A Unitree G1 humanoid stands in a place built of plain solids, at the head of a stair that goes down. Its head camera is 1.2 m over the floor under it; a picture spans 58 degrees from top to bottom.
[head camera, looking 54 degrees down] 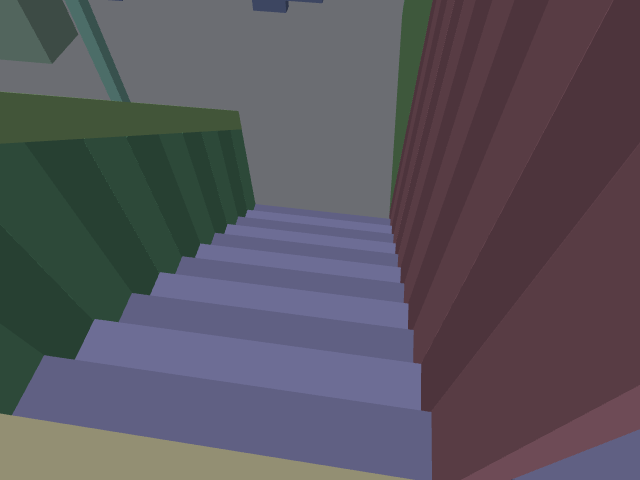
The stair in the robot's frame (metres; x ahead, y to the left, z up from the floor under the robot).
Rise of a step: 0.17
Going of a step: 0.21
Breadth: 1.25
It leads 8 degrees to the right of straight ahead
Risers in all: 12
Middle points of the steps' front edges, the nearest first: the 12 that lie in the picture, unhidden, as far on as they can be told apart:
0.23 0.31 0.00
0.44 0.28 -0.17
0.65 0.25 -0.34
0.86 0.22 -0.50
1.07 0.19 -0.67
1.28 0.16 -0.84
1.49 0.13 -1.01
1.70 0.10 -1.18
1.91 0.07 -1.35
2.13 0.04 -1.52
2.34 0.01 -1.69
2.55 -0.02 -1.86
